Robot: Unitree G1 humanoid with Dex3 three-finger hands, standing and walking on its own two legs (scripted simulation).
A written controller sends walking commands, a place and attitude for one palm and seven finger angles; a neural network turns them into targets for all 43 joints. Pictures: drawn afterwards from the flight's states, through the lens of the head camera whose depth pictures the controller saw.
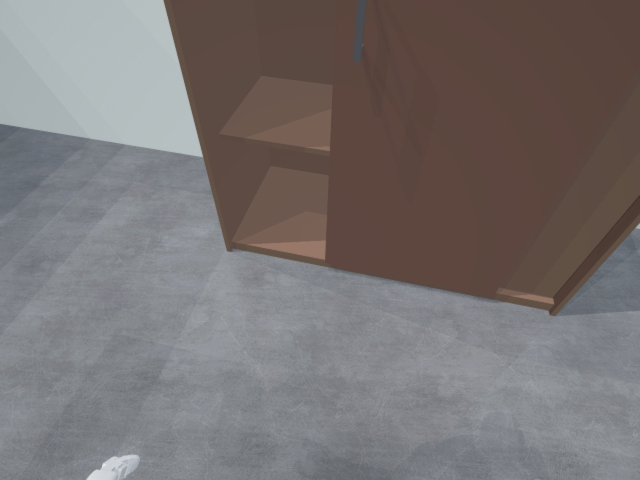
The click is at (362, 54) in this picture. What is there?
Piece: wardrobe's sliding door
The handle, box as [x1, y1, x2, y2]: [353, 0, 366, 62]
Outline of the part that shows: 366,0 357,0 353,61 358,62 360,60 360,54 362,50 362,33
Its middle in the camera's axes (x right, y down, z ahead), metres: +0.09 -0.47 +0.81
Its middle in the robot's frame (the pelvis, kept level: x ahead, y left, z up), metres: +0.95 -0.03 +0.19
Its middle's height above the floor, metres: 0.95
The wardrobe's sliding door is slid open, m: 0.40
